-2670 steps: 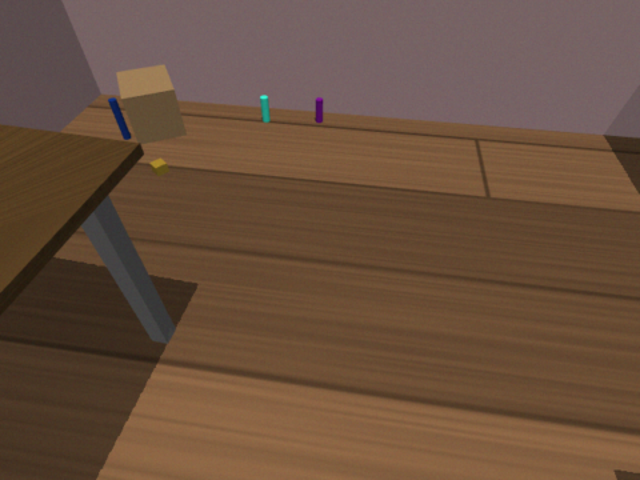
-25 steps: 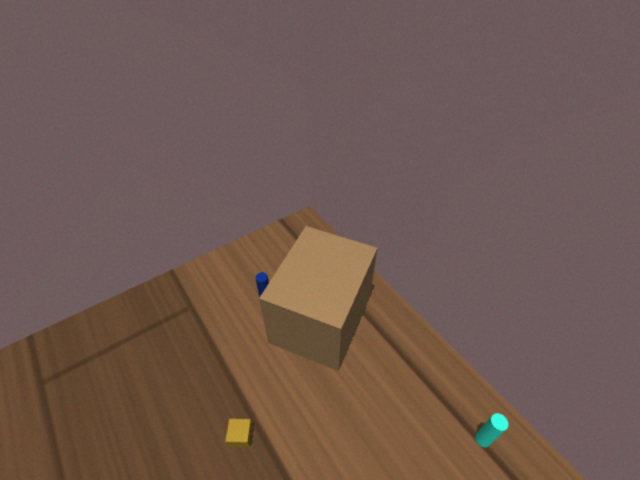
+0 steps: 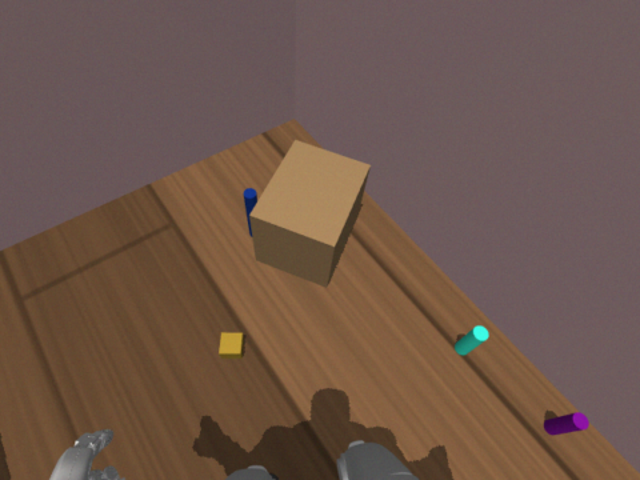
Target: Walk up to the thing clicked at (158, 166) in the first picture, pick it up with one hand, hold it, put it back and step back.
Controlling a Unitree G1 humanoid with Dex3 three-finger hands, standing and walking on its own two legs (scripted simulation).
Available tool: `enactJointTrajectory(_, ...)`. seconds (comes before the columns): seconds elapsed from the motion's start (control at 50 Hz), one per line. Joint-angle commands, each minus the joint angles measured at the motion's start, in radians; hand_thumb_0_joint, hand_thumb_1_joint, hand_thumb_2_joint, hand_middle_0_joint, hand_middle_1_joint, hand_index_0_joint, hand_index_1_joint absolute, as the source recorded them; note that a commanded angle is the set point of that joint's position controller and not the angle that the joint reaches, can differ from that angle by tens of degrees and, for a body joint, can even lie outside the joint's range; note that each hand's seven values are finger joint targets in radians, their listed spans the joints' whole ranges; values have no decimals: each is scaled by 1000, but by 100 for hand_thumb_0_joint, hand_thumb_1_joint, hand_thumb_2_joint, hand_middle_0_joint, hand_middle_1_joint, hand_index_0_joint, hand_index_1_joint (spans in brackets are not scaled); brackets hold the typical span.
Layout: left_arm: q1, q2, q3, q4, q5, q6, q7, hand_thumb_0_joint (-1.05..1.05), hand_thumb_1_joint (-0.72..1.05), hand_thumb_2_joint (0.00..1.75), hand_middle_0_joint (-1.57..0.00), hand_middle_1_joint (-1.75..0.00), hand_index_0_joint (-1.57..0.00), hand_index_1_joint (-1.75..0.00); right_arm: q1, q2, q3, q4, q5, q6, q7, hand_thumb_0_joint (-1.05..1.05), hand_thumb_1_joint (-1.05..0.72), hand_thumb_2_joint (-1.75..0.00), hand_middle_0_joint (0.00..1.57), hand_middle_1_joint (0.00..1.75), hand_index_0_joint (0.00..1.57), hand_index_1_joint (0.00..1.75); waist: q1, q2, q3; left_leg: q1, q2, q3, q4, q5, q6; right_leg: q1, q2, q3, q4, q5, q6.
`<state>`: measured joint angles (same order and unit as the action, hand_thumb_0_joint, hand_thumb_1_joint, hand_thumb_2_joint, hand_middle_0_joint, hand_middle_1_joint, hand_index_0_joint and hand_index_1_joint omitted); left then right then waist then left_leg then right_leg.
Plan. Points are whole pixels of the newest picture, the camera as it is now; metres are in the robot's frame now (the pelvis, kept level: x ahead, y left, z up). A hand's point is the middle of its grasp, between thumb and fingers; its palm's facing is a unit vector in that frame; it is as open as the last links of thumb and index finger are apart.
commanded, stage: step back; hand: left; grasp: from above
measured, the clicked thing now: (231, 345) +0.50 +0.22 -0.74
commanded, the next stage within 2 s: none
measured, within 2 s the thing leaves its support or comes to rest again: neither
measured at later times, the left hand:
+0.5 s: hand out of the picture +0.02 +0.24 -0.12, palm faces -0.01 -0.90 -0.43, open 7.4 cm
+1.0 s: hand out of the picture -0.21 +0.26 -0.16, palm faces -0.05 -0.92 -0.40, open 7.4 cm
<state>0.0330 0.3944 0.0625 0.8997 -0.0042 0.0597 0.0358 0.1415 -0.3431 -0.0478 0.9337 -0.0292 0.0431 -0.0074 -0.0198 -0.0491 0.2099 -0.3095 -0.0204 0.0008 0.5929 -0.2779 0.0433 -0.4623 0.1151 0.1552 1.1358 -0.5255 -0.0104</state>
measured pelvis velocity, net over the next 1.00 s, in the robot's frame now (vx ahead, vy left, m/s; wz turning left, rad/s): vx -0.28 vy -0.02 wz -0.08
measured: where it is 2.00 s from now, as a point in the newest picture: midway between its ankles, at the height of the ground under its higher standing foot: outside the picture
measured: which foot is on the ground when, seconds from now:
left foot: down 0.00-0.22, up 0.24-0.60, down 0.62-1.00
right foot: up 0.00-0.16, down 0.18-0.64, up 0.66-1.00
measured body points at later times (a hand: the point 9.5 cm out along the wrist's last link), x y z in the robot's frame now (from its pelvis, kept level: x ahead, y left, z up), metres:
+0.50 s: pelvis -0.11 -0.02 +0.00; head -0.04 -0.05 +0.44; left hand +0.02 +0.28 -0.09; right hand -0.02 -0.34 -0.14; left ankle -0.16 +0.13 -0.67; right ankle -0.05 -0.12 -0.73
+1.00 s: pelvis -0.28 -0.02 -0.01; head -0.22 -0.01 +0.43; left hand -0.21 +0.31 -0.14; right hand -0.14 -0.32 -0.11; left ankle -0.16 +0.11 -0.73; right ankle -0.34 -0.15 -0.71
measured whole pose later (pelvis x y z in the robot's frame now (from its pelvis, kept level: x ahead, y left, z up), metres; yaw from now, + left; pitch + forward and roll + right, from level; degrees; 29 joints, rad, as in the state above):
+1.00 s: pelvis -0.28 -0.02 -0.01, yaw -5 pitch -3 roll +0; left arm 0.24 0.41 0.09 0.87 0.01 0.06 0.01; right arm 0.07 -0.36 -0.04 0.79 -0.03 0.03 0.00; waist 0.04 -0.03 0.19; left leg -0.40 0.05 0.03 0.60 -0.15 0.01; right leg -0.28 0.03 0.09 0.88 -0.50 0.04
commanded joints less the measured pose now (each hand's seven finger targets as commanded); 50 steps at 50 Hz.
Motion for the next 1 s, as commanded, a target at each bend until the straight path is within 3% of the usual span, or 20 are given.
enactJointTrajectory(0.0,45,170,52,-78,16,-24,5,0,90,90,-20,-30,-20,-30,49,-248,-70,-103,5,-36,-35,0,-90,-90,20,30,20,30,-23,167,-286,353,266,-261,-83,681,202,-55,-43,-8,-71,-11,32)
enactJointTrajectory(0.06,60,166,57,-88,17,-33,0,0,90,90,-20,-30,-20,-30,49,-269,-73,-117,7,-31,-34,0,-90,-90,20,30,20,30,-30,177,-279,351,295,-263,-61,664,222,-10,-80,-49,-242,-9,31)
enactJointTrajectory(0.1,112,153,61,-75,16,-38,-5,0,90,90,-20,-30,-20,-30,7,-275,-69,-131,8,-25,-31,0,-90,-90,20,30,20,30,-10,185,-299,295,277,-233,-35,579,192,86,-103,-88,-402,38,15)
enactJointTrajectory(0.16,200,147,66,-41,29,-55,-8,0,90,90,-20,-30,-20,-30,-51,-271,-63,-145,27,-14,-22,0,-90,-90,20,30,20,30,44,143,-328,148,195,-143,73,403,100,300,-104,-109,-720,381,-28)
enactJointTrajectory(0.18,198,200,79,-48,38,-61,-7,0,90,90,-20,-30,-20,-30,-56,-242,-53,-151,38,-12,-19,0,-90,-90,20,30,20,30,35,41,-318,-17,128,-112,128,229,48,383,-198,45,-699,513,-68)
enactJointTrajectory(0.2,172,265,95,-65,34,-61,-11,0,90,90,-20,-30,-20,-30,-55,-201,-37,-158,41,-10,-16,0,-90,-90,20,30,20,30,37,-154,-247,-200,-32,-40,278,-122,-22,374,-362,278,-761,546,-167)
enactJointTrajectory(0.22,127,339,102,-102,39,-59,-10,0,90,90,-20,-30,-20,-30,-82,-216,-50,-154,31,1,-32,0,-90,-90,20,30,20,30,75,-231,-192,-145,-82,-109,520,-378,-34,145,-534,455,-815,600,-329)
enactJointTrajectory(0.24,89,307,103,-126,38,-60,-8,0,90,90,-20,-30,-20,-30,-51,-248,-63,-133,30,2,-32,0,-90,-90,20,30,20,30,54,-173,-134,-97,-64,-178,627,-360,-42,51,-537,454,-826,604,-335)
enactJointTrajectory(0.28,41,223,87,-148,29,-61,-5,0,90,90,-20,-30,-20,-30,-1,-244,-53,-100,42,-1,-21,0,-90,-90,20,30,20,30,11,-63,-122,-134,-107,-215,658,-241,-42,129,-376,196,-765,668,-241)
enactJointTrajectory(0.32,21,187,85,-156,31,-58,-5,0,90,90,-20,-30,-20,-30,45,-218,-39,-84,41,-7,-27,0,-90,-90,20,30,20,30,-3,-59,-184,-174,-137,-195,649,-199,-54,237,-298,71,-716,710,-174)
enactJointTrajectory(0.46,180,176,81,-173,37,-50,9,0,90,90,-20,-30,-20,-30,4,-206,-30,-135,26,-23,-34,0,-90,-90,20,30,20,30,90,-116,-290,-213,-45,-121,318,-273,-81,540,-364,101,-638,840,-226)
enactJointTrajectory(0.56,83,222,78,-212,25,-29,-2,0,90,90,-20,-30,-20,-30,138,-215,-51,-86,11,-25,-15,0,-90,-90,20,30,20,30,10,-140,-320,74,-14,-14,-55,-52,-30,325,-329,59,-585,647,-163)
enactJointTrajectory(0.58,61,217,72,-219,20,-23,-6,0,90,90,-20,-30,-20,-30,162,-229,-60,-77,3,-26,-13,0,-90,-90,20,30,20,30,-13,-100,-310,135,-4,-27,-127,69,-13,232,-316,52,-568,533,-121)
enactJointTrajectory(0.6,84,184,63,-224,20,-19,-9,0,90,90,-20,-30,-20,-30,135,-276,-73,-91,-9,-27,-11,0,-90,-90,20,30,20,30,-5,46,-286,162,103,-199,-193,52,30,111,-234,19,-482,358,-72)
enactJointTrajectory(0.62,77,146,54,-228,15,-23,-6,0,90,90,-20,-30,-20,-30,93,-360,-88,-114,-21,-28,-5,0,-90,-90,20,30,20,30,-10,270,-254,163,300,-463,-272,133,122,-48,-57,-72,-300,47,-22)
enactJointTrajectory(0.64,48,187,79,-219,22,-22,6,0,90,90,-20,-30,-20,-30,40,-411,-96,-134,-19,-26,1,0,-90,-90,20,30,20,30,-33,286,-227,-13,414,-529,-299,152,246,10,-7,-16,-79,-140,-4)
enactJointTrajectory(0.66,44,198,86,-200,30,-21,9,0,90,90,-20,-30,-20,-30,-2,-394,-92,-143,-20,-31,-3,0,-90,-90,20,30,20,30,-29,267,-181,-123,423,-563,-321,125,274,46,-7,33,61,-132,-5)
enactJointTrajectory(0.72,164,176,83,-141,8,-17,-6,0,90,90,-20,-30,-20,-30,-123,-263,-52,-172,-21,-38,-12,0,-90,-90,20,30,20,30,74,169,-146,-38,241,-252,-261,217,146,-34,14,54,165,53,-14)
enactJointTrajectory(0.9,184,155,69,-138,22,-33,-18,0,90,90,-20,-30,-20,-30,25,-273,-71,-171,-1,-31,-18,0,-90,-90,20,30,20,30,-23,235,-260,270,269,-219,-161,315,216,11,-62,-61,-197,1,64)
enactJointTrajectory(0.98,327,168,73,-69,22,-32,-28,0,90,90,-20,-30,-20,-30,-54,-318,-85,-200,1,-6,-12,0,-90,-90,20,30,20,30,34,286,-308,131,270,-201,-157,121,156,226,-106,-141,-521,98,17)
